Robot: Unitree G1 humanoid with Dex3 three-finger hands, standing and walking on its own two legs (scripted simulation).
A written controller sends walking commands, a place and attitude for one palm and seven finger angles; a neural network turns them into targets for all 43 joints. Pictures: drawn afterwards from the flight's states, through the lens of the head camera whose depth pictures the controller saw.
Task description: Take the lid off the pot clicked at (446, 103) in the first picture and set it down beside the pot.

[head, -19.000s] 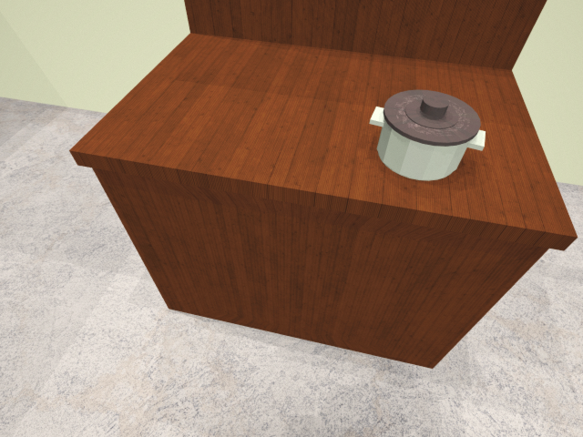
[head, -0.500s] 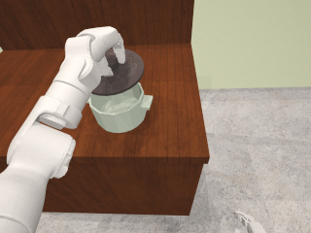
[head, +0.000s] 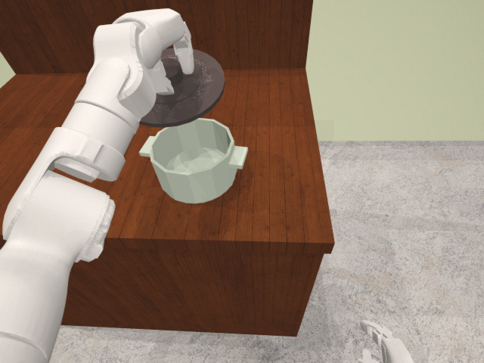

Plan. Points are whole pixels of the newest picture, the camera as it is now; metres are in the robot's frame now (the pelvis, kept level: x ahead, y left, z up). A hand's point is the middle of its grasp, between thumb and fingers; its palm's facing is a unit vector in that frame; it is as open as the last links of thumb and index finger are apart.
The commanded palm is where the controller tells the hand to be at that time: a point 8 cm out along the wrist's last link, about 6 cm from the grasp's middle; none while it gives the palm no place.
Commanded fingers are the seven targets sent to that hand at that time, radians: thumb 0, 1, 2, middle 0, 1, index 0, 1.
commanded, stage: lift the lid straight up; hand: left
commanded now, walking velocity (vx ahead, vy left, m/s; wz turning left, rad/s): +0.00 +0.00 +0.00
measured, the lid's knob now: (167, 73) +0.49 +0.13 +0.25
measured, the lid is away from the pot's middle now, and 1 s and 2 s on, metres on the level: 0.01 0.07 0.19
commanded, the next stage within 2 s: move the lid sideways beside the pot in 0.50 s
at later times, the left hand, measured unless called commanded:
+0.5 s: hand (155, 51) +0.47 +0.13 +0.29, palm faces -0.14 -0.03 -0.99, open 7.4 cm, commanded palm +0.44 +0.12 +0.36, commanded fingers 0.00 0.67 0.93 -0.86 -1.01 -0.88 -1.02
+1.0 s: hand (122, 54) +0.47 +0.18 +0.29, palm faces -0.15 -0.05 -0.99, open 7.4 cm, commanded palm +0.44 +0.18 +0.36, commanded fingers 0.00 0.67 0.93 -0.86 -1.01 -0.88 -1.02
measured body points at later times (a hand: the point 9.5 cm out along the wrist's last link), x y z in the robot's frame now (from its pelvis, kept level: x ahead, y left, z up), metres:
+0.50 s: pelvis +0.00 +0.01 +0.00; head +0.02 -0.02 +0.45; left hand +0.47 +0.13 +0.35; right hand +0.13 -0.23 -0.13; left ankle +0.06 +0.07 -0.74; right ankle -0.05 -0.11 -0.74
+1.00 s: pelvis +0.00 +0.00 +0.00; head +0.02 -0.02 +0.45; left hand +0.47 +0.18 +0.34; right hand +0.14 -0.25 -0.12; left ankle +0.06 +0.07 -0.74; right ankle -0.05 -0.11 -0.74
